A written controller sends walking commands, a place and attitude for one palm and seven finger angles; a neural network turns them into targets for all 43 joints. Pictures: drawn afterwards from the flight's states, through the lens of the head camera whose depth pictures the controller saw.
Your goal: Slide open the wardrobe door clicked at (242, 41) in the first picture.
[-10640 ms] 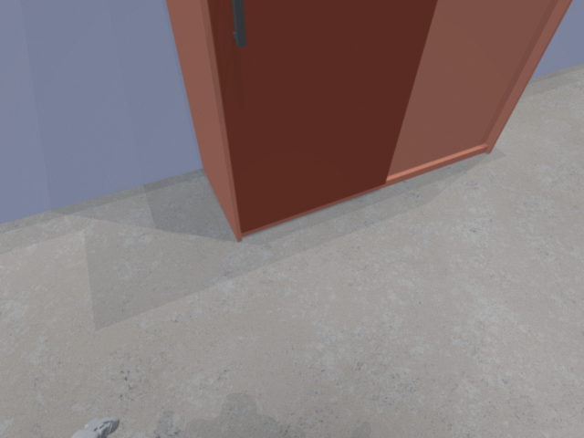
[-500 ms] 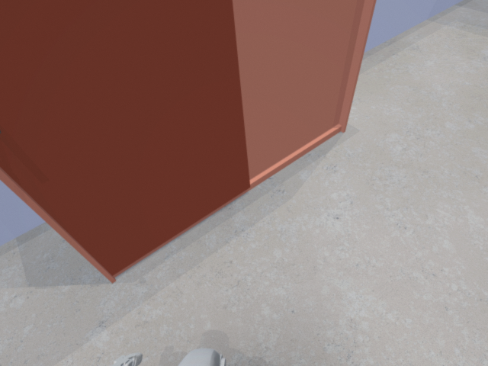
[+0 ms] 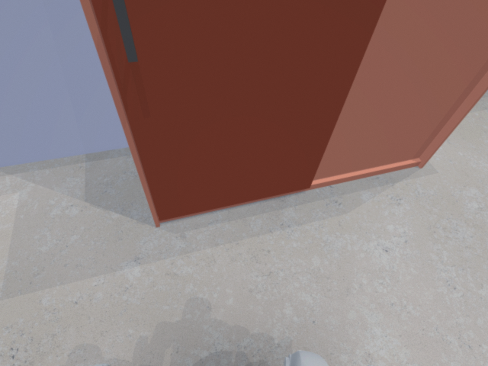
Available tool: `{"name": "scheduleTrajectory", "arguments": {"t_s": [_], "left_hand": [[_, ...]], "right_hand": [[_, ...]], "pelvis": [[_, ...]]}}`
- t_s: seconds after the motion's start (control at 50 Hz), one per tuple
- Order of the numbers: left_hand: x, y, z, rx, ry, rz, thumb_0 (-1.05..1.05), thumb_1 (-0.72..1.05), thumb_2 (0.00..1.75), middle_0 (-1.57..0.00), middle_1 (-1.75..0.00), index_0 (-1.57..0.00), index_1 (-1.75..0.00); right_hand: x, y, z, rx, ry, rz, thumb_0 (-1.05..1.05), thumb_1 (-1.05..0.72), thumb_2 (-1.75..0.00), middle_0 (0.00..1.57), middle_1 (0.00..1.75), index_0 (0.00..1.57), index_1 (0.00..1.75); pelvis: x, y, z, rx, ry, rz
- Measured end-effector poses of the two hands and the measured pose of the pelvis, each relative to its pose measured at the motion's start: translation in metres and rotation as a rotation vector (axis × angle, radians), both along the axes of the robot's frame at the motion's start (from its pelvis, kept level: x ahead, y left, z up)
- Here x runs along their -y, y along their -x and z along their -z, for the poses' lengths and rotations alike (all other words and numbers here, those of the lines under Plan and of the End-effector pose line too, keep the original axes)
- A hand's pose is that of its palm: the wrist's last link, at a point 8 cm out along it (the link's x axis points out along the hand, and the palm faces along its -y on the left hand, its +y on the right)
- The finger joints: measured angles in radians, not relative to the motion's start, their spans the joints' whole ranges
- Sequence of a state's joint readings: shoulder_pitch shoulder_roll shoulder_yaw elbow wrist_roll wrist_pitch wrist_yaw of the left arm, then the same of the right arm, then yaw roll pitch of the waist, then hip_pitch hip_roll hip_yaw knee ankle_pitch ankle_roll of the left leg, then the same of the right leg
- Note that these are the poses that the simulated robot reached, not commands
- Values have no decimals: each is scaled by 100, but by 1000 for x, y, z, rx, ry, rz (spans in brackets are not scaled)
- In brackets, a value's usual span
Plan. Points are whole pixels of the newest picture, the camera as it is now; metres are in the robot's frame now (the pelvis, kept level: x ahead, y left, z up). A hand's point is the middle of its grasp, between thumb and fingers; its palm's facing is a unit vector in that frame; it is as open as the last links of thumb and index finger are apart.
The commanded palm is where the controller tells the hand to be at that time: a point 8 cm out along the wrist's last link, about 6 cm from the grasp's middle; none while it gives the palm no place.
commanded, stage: turn to face it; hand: left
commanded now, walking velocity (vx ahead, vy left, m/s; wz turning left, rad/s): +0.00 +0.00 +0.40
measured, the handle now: (121, 9) +0.74 +0.33 +0.19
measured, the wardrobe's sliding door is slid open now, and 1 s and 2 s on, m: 0.00 0.00 0.00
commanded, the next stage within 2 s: take the last steps up to it in 0.34 s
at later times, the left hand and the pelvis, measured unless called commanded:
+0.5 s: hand out of the picture +0.01 +0.14 -0.15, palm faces +0.21 -0.94 -0.26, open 7.4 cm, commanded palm none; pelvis -0.02 -0.06 +0.00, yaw +11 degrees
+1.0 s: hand out of the picture +0.01 +0.18 -0.18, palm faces +0.26 -0.95 -0.16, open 7.4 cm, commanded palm none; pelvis +0.04 -0.01 +0.00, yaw +12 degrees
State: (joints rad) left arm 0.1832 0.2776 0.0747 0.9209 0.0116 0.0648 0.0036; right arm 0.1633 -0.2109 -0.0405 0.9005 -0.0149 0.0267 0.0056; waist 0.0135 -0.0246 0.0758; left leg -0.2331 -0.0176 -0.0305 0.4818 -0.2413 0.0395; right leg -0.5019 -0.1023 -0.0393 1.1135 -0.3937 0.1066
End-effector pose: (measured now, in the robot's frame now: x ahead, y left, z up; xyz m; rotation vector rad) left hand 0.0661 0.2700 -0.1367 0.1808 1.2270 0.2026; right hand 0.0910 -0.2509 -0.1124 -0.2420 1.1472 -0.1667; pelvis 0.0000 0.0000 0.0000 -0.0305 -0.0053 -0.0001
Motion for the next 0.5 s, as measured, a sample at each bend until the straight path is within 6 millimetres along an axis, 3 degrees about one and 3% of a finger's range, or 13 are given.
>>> {"name": "scheduleTrajectory", "arguments": {"t_s": [0.12,0.26,0.36,0.5], "left_hand": [[13,-16,-11,72,-14,-10,1,91,90,-19,-30,-20,-30],[50,-20,-18,147,-43,-16,0,90,90,-19,-30,-20,-30],[75,13,-24,122,-46,-59,0,90,90,-20,-30,-21,-30],[89,69,-20,30,-19,-157,0,90,90,-20,-30,-21,-30]], "right_hand": [[0,13,11,-35,-43,-10,0,-90,-90,20,30,21,30],[27,34,42,-105,-93,-7,0,-90,-90,20,30,21,30],[46,39,47,-152,-100,-27,1,-91,-90,20,30,20,30],[58,37,39,-185,-77,-80,0,-91,-90,20,30,20,30]], "pelvis": [[10,3,0,2,-15,-47],[40,7,12,-2,-44,-97],[54,13,7,15,-58,-143],[60,18,0,14,-66,-194]]}}
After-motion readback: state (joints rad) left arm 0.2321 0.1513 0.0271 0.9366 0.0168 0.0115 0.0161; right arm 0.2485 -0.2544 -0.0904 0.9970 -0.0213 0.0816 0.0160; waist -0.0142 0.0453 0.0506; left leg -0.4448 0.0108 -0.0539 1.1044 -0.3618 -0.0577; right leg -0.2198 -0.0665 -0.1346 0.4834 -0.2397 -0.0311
